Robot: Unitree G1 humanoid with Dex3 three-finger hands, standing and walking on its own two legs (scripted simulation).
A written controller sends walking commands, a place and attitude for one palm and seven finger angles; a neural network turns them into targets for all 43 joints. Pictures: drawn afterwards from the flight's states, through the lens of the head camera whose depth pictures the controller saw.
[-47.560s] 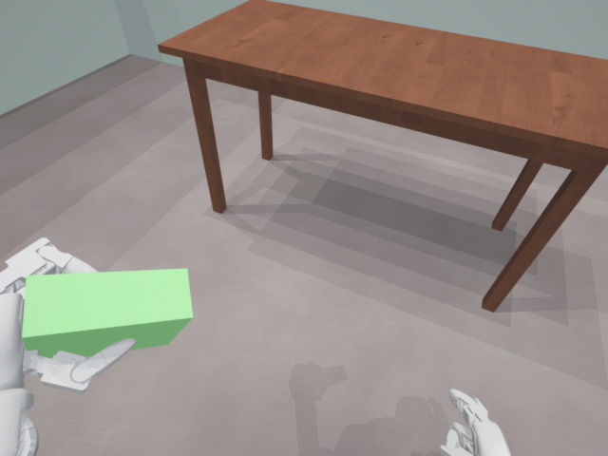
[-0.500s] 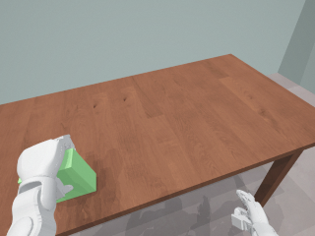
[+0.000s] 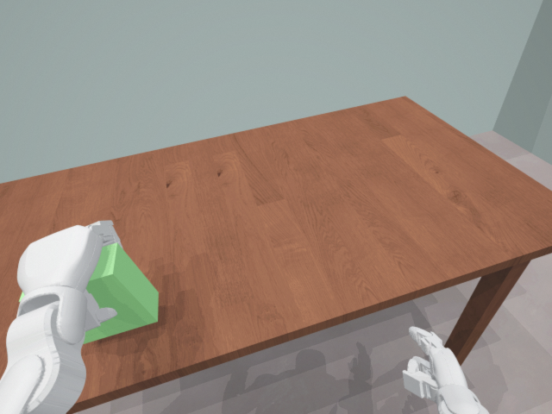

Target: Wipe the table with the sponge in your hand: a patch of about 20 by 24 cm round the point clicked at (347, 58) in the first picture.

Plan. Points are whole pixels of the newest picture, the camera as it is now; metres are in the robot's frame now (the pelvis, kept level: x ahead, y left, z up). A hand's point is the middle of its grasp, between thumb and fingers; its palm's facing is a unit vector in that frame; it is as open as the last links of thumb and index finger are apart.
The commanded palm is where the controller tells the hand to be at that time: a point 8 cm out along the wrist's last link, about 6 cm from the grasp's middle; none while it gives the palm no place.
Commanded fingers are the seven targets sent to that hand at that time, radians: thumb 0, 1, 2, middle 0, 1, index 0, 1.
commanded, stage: lift the sponge slowly off the table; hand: left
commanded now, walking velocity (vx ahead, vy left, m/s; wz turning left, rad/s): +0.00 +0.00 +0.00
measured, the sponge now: (107, 304) +0.22 +0.29 +0.08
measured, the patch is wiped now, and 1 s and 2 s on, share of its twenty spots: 0.95 0.95 0.95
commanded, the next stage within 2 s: bring the sponge back beside the body in 1.14 s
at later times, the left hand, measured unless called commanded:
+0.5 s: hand (88, 253) +0.23 +0.29 +0.17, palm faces +0.21 -0.13 -0.97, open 9.4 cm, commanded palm +0.19 +0.29 +0.24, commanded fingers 0.00 0.10 1.30 -1.20 -1.60 -1.20 -1.60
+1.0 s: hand (87, 224) +0.24 +0.27 +0.21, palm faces +0.33 -0.18 -0.93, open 9.4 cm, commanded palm +0.19 +0.28 +0.28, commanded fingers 0.00 0.10 1.30 -1.20 -1.60 -1.20 -1.60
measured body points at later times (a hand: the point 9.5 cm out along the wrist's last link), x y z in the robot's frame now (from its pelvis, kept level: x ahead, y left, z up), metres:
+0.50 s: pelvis -0.01 +0.01 +0.00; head -0.05 -0.04 +0.45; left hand +0.22 +0.29 +0.22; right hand +0.24 -0.19 -0.07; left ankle +0.00 +0.11 -0.74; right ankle +0.01 -0.08 -0.74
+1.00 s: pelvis -0.01 +0.01 +0.00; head -0.05 -0.04 +0.45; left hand +0.22 +0.28 +0.26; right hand +0.24 -0.19 -0.07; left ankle +0.00 +0.11 -0.74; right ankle +0.01 -0.08 -0.74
